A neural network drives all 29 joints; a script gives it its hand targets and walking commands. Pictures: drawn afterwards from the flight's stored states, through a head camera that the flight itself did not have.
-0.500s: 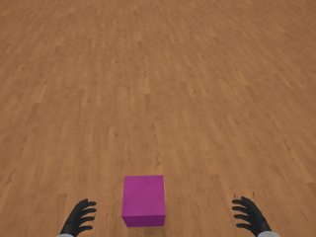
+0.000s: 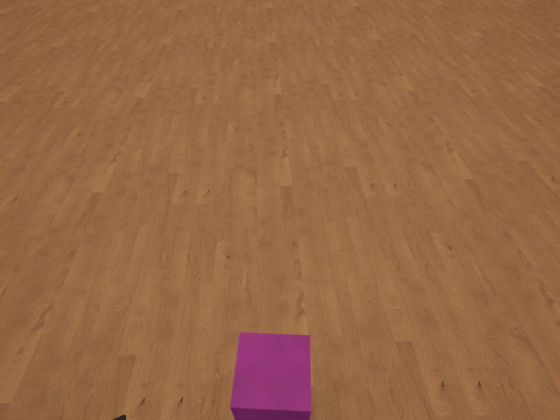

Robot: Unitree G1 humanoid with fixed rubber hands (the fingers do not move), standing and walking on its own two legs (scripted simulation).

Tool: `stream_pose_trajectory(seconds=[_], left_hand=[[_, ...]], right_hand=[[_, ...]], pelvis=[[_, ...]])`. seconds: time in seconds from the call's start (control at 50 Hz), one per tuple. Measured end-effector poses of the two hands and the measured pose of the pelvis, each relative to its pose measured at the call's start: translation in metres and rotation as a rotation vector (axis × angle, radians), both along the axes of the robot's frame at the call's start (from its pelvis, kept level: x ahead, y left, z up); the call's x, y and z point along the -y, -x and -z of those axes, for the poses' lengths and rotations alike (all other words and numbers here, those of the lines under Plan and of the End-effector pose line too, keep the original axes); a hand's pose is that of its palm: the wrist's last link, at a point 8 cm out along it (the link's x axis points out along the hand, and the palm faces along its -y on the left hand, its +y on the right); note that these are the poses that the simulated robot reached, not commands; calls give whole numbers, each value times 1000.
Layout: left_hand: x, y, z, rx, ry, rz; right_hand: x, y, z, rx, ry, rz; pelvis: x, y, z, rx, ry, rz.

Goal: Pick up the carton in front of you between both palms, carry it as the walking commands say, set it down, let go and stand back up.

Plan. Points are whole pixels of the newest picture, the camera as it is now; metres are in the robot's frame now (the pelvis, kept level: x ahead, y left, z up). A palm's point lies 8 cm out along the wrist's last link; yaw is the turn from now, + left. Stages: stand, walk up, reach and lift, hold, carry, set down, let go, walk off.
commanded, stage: stand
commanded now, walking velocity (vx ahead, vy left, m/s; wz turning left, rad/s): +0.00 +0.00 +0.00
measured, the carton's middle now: (273, 383) +0.38 +0.04 -0.64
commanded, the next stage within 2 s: none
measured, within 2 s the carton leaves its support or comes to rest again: neither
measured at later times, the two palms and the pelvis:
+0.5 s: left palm out of the picture +0.02 +0.26 -0.13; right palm out of the picture +0.09 -0.25 -0.13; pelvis +0.01 +0.00 -0.01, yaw +4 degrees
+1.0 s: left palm out of the picture -0.07 +0.23 -0.14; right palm out of the picture +0.03 -0.24 -0.14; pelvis +0.00 -0.01 -0.01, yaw +6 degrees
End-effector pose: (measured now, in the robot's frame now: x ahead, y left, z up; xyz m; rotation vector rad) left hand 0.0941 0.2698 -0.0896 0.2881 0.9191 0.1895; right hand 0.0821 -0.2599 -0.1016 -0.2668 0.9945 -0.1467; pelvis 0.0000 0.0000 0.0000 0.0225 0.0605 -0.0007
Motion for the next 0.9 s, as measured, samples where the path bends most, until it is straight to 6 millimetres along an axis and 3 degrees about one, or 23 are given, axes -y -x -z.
stream_pose_trajectory(seconds=[0.36, 0.9], left_hand=[[9, 52, 32, -176, 28, -127], [28, 147, 51, -444, 86, -214]], right_hand=[[-8, -16, 26, -101, -5, -30], [-13, 39, 37, -302, -1, -26]], pelvis=[[2, -17, 12, -5, 12, -54], [4, -3, 8, 44, 20, -94]])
